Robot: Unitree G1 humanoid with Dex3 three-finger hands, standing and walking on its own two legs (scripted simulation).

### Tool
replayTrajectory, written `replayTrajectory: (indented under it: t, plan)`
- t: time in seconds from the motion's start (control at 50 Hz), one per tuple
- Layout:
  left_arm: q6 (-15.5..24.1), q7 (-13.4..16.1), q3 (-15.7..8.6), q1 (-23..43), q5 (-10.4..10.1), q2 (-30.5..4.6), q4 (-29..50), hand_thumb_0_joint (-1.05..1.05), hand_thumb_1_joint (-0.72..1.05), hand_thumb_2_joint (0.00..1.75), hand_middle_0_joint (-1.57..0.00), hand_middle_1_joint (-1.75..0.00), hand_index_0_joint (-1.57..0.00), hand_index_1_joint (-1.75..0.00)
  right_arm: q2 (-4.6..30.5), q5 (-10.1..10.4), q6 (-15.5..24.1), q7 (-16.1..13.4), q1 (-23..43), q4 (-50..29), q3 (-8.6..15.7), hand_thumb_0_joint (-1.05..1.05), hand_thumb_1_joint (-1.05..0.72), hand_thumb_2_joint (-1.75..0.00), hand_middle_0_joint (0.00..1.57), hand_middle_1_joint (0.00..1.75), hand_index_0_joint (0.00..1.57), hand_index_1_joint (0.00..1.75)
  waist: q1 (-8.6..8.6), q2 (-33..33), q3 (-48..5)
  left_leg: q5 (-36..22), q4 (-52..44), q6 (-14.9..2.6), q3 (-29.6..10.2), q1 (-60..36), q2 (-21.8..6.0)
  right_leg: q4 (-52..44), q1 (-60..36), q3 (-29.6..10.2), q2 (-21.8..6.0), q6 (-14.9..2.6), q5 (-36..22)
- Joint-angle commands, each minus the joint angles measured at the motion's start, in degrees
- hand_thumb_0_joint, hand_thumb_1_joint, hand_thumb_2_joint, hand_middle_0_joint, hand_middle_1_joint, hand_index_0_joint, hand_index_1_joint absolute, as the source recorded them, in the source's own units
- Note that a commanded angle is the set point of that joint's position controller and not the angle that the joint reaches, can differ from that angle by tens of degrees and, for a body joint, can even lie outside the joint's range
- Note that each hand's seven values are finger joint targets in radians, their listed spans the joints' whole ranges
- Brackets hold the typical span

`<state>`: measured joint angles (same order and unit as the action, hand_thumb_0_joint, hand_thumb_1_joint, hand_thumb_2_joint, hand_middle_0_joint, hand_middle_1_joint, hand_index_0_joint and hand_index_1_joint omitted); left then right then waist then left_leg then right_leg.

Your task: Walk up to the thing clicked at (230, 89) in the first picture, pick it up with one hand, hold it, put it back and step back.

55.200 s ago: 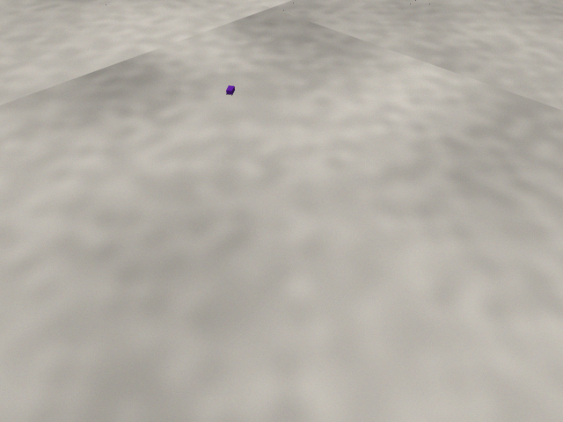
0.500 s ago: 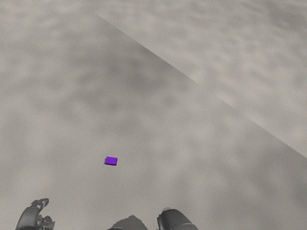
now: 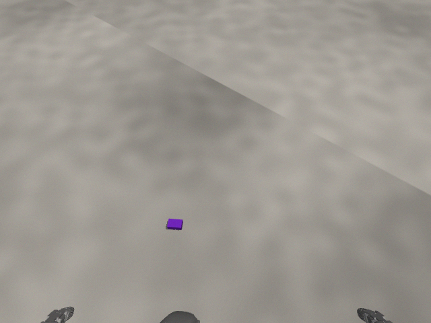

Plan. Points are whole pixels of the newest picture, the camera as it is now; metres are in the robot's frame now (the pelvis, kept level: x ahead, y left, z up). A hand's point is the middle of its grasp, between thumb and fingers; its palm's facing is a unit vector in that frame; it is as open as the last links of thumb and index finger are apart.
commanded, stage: step back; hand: left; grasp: from above
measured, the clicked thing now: (175, 224) +0.60 +0.22 -0.76
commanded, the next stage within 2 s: none
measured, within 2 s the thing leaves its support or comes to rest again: neither
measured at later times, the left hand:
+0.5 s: hand out of the picture -0.07 +0.28 -0.16, palm faces -0.04 -0.92 -0.38, open 7.4 cm
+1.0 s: hand out of the picture -0.20 +0.24 -0.16, palm faces +0.03 -0.92 -0.38, open 7.4 cm
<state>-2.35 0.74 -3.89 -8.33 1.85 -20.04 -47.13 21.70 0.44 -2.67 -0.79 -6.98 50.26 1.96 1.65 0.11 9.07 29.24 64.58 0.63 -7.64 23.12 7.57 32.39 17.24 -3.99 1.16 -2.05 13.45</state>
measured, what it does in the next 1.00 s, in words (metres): walks backwards: left foot, then right foot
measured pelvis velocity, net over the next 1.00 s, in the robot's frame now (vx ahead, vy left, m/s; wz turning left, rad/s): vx -0.34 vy -0.03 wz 0.04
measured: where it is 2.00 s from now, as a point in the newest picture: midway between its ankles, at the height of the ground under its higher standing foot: outside the picture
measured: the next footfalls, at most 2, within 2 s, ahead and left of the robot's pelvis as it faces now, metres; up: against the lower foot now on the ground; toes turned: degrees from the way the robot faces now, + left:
left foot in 0.14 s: -0.04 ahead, +0.13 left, +0.00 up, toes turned -1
right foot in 0.58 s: -0.19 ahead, -0.14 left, +0.00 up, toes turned +0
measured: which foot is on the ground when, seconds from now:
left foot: up 0.00-0.12, down 0.14-0.60, up 0.62-0.92, down 0.94-1.00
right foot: down 0.00-0.16, up 0.18-0.56, down 0.58-0.96, up 0.98-1.00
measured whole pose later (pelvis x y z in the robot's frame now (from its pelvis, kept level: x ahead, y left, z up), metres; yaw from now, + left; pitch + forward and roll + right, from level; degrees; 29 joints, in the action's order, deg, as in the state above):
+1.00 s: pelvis -0.34 -0.03 -0.02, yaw +2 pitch -3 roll +2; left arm -4.5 0.9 -4.3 -4.7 1.6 -22.8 -41.7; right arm 19.4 -1.9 -1.5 -0.9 -12.6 50.1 1.8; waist 0.6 5.2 12.0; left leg 20.6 38.0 -2.0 0.8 14.4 4.5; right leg 45.5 26.6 -1.6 -1.6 -1.1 19.6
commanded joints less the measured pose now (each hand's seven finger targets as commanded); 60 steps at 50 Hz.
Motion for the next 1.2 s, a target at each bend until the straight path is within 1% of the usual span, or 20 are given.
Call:
replayTrajectory:
  t: [0.0,0.12,0.16,0.18,0.26,0.4,0.5,0.56,0.58,0.6,0.62,0.68,0.76,0.84,0.9,0.92,0.96,0.98,1.04,1.18]
  plan:
    - [1.19,1.12,-4.07,-1.08,0.5,-12.98,6.44,0.0,0.9,0.9,-0.2,-0.3,-0.2,-0.3,9.78,0.0,1.7,-1.26,-2.41,-4.28,2.65,0.0,-0.9,-0.9,0.2,0.3,0.2,0.3,0.73,7.71,-12.42,1.44,-12.62,1.05,2.24,3.92,-2.69,-5.27,-17.16,-9.96,-11.49,-10.38,-27.59]
    - [-0.95,0.14,-3.37,-0.03,-0.8,-13.43,8.2,0.0,0.9,0.9,-0.2,-0.3,-0.2,-0.3,10.6,-2.33,2.62,-1.06,-7.25,-2.83,4.49,0.0,-0.9,-0.9,0.2,0.3,0.2,0.3,-1.95,8.19,-13.99,-20.89,-44.38,-1.69,3.27,-14.72,-8.03,2.75,-5.33,-8.25,-7.77,-3.57,-14.22]
    - [-0.68,0.53,-3.67,1.39,-0.89,-11.93,9.03,0.0,0.9,0.9,-0.2,-0.3,-0.2,-0.3,20.7,-3.14,2.52,-0.43,-2.13,-4.93,6.44,0.0,-0.9,-0.9,0.2,0.3,0.2,0.3,-2.91,-12.75,-10.39,-28.01,-47.44,-13.32,-21.3,-11.12,-29.72,21.71,10.17,-1.95,6.23,1.25,21.12]
    - [-0.76,1.15,-4.45,4.8,0.17,-13.55,9.25,0.0,0.9,0.9,-0.2,-0.3,-0.2,-0.3,21.85,-2.65,2.86,-0.64,-1.06,-5.47,6.79,0.0,-0.9,-0.9,0.2,0.3,0.2,0.3,-5.21,-14.07,-7.86,-26.59,-49.38,-18.62,-25.75,-1.99,-33.93,32.6,6.62,-7.78,3.95,1.79,23.56]
    - [-0.86,0.18,-4.67,-4.46,-1.2,-13.0,5.0,0.0,0.9,0.9,-0.2,-0.3,-0.2,-0.3,13.31,-2.72,3.47,-1.27,4.96,-6.92,4.43,0.0,-0.9,-0.9,0.2,0.3,0.2,0.3,1.81,-6.06,-7.33,-37.39,-42.66,-11.64,-3.89,-9.61,-20.72,42.19,11.52,-8.85,6.34,1.12,13.19]
    - [-0.15,0.06,-4.16,-2.88,-0.52,-11.7,6.51,0.0,0.9,0.9,-0.2,-0.3,-0.2,-0.3,14.23,-1.87,3.19,-1.55,-3.81,-7.02,5.12,0.0,-0.9,-0.9,0.2,0.3,0.2,0.3,-3.81,-9.19,-12.3,-43.17,-36.98,-15.76,-5.03,-24.33,-22.88,25.17,11.77,-4.28,2.76,4.82,16.69]
    - [-0.07,-0.76,-4.44,-8.47,-0.54,-11.94,3.25,0.0,0.9,0.9,-0.2,-0.3,-0.2,-0.3,16.56,-2.18,2.04,-1.09,0.1,-9.12,5.59,0.0,-0.9,-0.9,0.2,0.3,0.2,0.3,-1.86,-13.22,-14.87,-33.16,-36.23,-12.36,-3.74,-13.98,-21.85,5.11,-2.38,1.69,-0.13,2.68,11.19]
    - [0.28,-1.11,-5.36,-13.85,0.36,-14.09,0.06,0.0,0.9,0.9,-0.2,-0.3,-0.2,-0.3,14.56,-1.23,0.93,-0.91,2.3,-9.65,4.95,0.0,-0.9,-0.9,0.2,0.3,0.2,0.3,0.88,-6.29,-14.28,-18.69,-29.41,-6.04,-1.16,-0.18,-15.97,-7.8,-12.33,-2.21,-2.58,-1.03,2.92]
    - [0.53,-1.16,-6.61,-12.72,1.08,-19.06,1.72,0.0,0.9,0.9,-0.2,-0.3,-0.2,-0.3,10.93,-0.71,0.88,-1.04,2.22,-10.75,4.0,0.0,-0.9,-0.9,0.2,0.3,0.2,0.3,1.33,9.01,-11.2,-3.93,-18.23,-2.05,1.8,10.79,-5.49,-12.36,-10.97,-20.49,-13.74,-5.22,5.73]
    - [0.22,-1.11,-7.39,-6.01,1.14,-24.49,4.87,0.0,0.9,0.9,-0.2,-0.3,-0.2,-0.3,11.39,-0.62,0.98,-2.09,3.58,-11.07,4.57,0.0,-0.9,-0.9,0.2,0.3,0.2,0.3,2.8,17.03,-7.87,6.02,-3.67,0.18,2.02,6.51,-1.86,-16.99,5.28,-28.62,-23.96,-14.51,6.12]
    - [0.44,-0.66,-7.13,-0.67,0.97,-23.94,6.6,0.0,0.9,0.9,-0.2,-0.3,-0.2,-0.3,13.89,-0.81,0.98,-2.37,2.76,-9.65,5.64,0.0,-0.9,-0.9,0.2,0.3,0.2,0.3,1.04,16.59,-3.53,5.3,3.16,-0.16,-1.18,2.6,-4.75,-19.57,15.03,-30.7,-25.9,-15.82,7.52]
    - [0.75,-0.11,-4.97,7.11,0.72,-15.25,7.82,0.0,0.9,0.9,-0.2,-0.3,-0.2,-0.3,11.84,-0.16,1.26,-1.61,-4.39,-5.5,4.32,0.0,-0.9,-0.9,0.2,0.3,0.2,0.3,-4.41,9.21,-3.35,-3.54,6.37,-0.84,-1.23,3.11,-0.11,-11.05,7.7,-6.87,-11.63,-8.0,-8.07]
    - [0.67,0.43,-4.63,-2.14,1.23,-13.51,7.66,0.0,0.9,0.9,-0.2,-0.3,-0.2,-0.3,10.36,-0.53,2.46,-2.14,-3.58,-6.26,3.02,0.0,-0.9,-0.9,0.2,0.3,0.2,0.3,0.93,10.71,-8.12,-0.6,-4.09,0.76,2.22,8.23,-0.95,-5.09,-9.98,-6.16,-10.79,-8.58,-20.53]
    - [-0.04,1.29,-4.75,-3.11,0.77,-13.89,8.5,0.0,0.9,0.9,-0.2,-0.3,-0.2,-0.3,9.52,-1.56,3.07,-1.97,-5.08,-6.6,3.1,0.0,-0.9,-0.9,0.2,0.3,0.2,0.3,1.36,12.77,-12.99,1.26,-22.52,0.08,4.87,4.09,-6.29,-1.16,-18.3,-9.39,-15.73,-10.57,-28.7]
    - [-1.03,0.66,-3.97,0.12,-0.37,-14.4,9.41,0.0,0.9,0.9,-0.2,-0.3,-0.2,-0.3,9.82,-1.89,3.24,-1.52,-11.65,-3.67,3.88,0.0,-0.9,-0.9,0.2,0.3,0.2,0.3,-1.76,8.4,-15.47,-17.42,-41.42,-1.44,8.94,-8.69,-5.37,5.33,-11.76,-5.42,-12.8,-6.38,-22.2]
    - [-1.4,0.47,-3.28,-0.29,-0.42,-12.64,10.06,0.0,0.9,0.9,-0.2,-0.3,-0.2,-0.3,11.66,-2.47,3.22,-1.49,-11.2,-3.81,4.59,0.0,-0.9,-0.9,0.2,0.3,0.2,0.3,-1.27,4.54,-14.97,-21.91,-42.31,-3.19,1.95,-13.73,-9.16,7.71,-3.09,-5.09,-10.36,-3.57,-13.36]
    - [-1.54,0.94,-3.57,1.62,-0.99,-12.38,10.56,0.0,0.9,0.9,-0.2,-0.3,-0.2,-0.3,21.85,-3.07,2.69,-1.0,-5.94,-5.98,6.31,0.0,-0.9,-0.9,0.2,0.3,0.2,0.3,-2.12,-11.77,-12.33,-35.44,-43.82,-15.6,-20.66,-9.26,-29.61,27.53,10.27,-1.09,3.05,1.12,23.39]
    - [-1.59,1.35,-4.25,3.43,-0.23,-13.99,10.04,0.0,0.9,0.9,-0.2,-0.3,-0.2,-0.3,22.52,-3.07,3.03,-1.34,-4.29,-6.76,6.53,0.0,-0.9,-0.9,0.2,0.3,0.2,0.3,-3.71,-12.91,-9.99,-33.18,-45.75,-19.47,-26.08,-1.47,-33.31,36.62,7.21,-6.01,2.19,1.38,25.13]
    - [-1.93,0.57,-4.26,-1.19,-1.17,-13.0,6.84,0.0,0.9,0.9,-0.2,-0.3,-0.2,-0.3,14.56,-3.63,3.39,-1.88,1.63,-7.7,4.2,0.0,-0.9,-0.9,0.2,0.3,0.2,0.3,1.16,-5.09,-7.78,-39.68,-41.81,-13.56,-6.98,-4.92,-22.38,44.58,10.38,-9.31,4.93,0.98,15.93]
    - [0.87,-0.19,-2.87,-2.79,-0.49,-11.74,4.78,0.0,0.9,0.9,-0.2,-0.3,-0.2,-0.3,13.48,-2.58,2.8,-1.3,-2.84,-6.51,4.78,0.0,-0.9,-0.9,0.2,0.3,0.2,0.3,-2.9,-10.7,-12.66,-27.03,-38.01,-14.21,-2.4,-19.83,-20.63,17.27,8.59,-1.16,-0.28,4.04,15.51]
